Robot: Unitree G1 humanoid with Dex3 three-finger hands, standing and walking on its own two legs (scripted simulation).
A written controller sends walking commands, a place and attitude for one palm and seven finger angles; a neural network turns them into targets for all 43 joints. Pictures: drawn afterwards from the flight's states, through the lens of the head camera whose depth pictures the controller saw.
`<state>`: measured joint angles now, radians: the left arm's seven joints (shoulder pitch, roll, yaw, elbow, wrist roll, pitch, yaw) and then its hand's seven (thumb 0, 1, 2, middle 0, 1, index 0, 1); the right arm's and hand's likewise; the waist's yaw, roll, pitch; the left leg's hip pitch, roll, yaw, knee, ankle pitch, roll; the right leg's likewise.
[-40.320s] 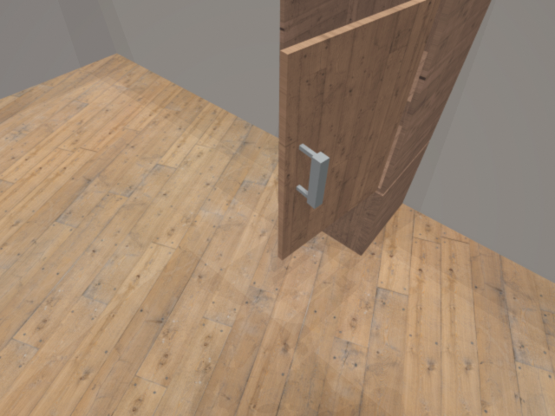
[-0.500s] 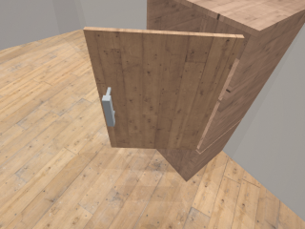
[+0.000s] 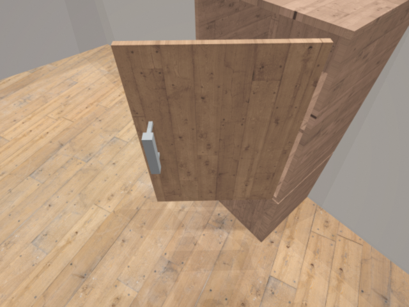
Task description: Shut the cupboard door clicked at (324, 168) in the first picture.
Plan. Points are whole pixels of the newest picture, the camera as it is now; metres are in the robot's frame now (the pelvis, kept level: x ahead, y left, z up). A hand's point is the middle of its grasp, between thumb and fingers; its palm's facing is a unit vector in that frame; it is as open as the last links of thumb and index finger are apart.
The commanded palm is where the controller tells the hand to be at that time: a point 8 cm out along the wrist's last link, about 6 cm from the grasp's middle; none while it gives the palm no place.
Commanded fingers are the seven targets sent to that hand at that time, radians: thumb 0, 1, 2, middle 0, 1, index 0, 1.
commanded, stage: look again from close up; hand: left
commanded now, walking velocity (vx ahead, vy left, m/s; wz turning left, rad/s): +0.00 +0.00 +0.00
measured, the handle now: (153, 148) +0.49 +0.17 -0.01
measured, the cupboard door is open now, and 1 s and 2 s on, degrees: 50 50 50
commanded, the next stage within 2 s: raise the hand and make a fist in 0.02 s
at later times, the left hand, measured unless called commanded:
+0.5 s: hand (124, 301) +0.15 +0.17 -0.06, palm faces +0.07 -1.00 -0.03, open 6.4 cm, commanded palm +0.12 +0.23 -0.05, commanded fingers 0.00 0.90 0.90 -0.55 -0.68 -0.55 -0.68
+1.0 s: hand (114, 283) +0.17 +0.19 -0.04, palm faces +0.08 -1.00 -0.01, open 4.0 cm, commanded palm +0.13 +0.23 -0.03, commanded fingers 0.00 0.90 0.90 -1.01 -1.18 -1.01 -1.18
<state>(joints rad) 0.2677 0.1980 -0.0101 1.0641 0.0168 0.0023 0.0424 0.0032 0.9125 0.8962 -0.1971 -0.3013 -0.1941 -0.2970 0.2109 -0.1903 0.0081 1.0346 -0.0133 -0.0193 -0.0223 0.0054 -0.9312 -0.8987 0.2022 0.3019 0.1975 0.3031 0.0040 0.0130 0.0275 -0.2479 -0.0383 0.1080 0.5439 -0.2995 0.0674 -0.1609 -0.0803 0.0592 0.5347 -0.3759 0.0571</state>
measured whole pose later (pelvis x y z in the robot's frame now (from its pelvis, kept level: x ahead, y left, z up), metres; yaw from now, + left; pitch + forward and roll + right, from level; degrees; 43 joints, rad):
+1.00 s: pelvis -0.04 -0.02 -0.09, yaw +3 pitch +16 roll -2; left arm 0.38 0.23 0.21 0.04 -0.33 -0.39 -0.31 0.02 0.90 0.90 -0.83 -0.99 -0.83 -0.99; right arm 0.27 -0.22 0.01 0.57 0.02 -0.26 -0.06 0.01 -0.90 -0.90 0.21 0.30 0.20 0.30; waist 0.00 0.03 -0.15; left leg -0.96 -0.02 -0.02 1.19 -0.50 0.03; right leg -0.91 0.02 -0.07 1.15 -0.51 -0.03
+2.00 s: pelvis -0.03 -0.03 -0.08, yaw +3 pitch +13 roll -2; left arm 0.38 0.23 0.14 -0.05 -0.29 -0.35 -0.23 0.02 0.90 0.90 -1.30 -1.50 -1.30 -1.50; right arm 0.27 -0.26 0.03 0.48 0.01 -0.16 -0.05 0.01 -0.90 -0.90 0.20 0.30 0.20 0.30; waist 0.00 0.04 -0.15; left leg -0.87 -0.01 -0.04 1.14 -0.50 0.02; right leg -0.82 0.03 -0.08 1.09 -0.51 -0.04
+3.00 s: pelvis -0.03 -0.02 -0.07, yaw +2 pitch +15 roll -1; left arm -0.39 0.19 0.12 0.62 -0.15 -0.37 -0.04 0.02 0.90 0.90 -1.30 -1.50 -1.30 -1.50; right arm 0.27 -0.25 0.02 0.60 0.01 -0.06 -0.02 0.01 -0.91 -0.90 0.20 0.30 0.20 0.30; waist -0.05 0.03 -0.14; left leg -0.89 -0.02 0.00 1.08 -0.46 0.03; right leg -0.85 0.02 -0.04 1.06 -0.48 -0.03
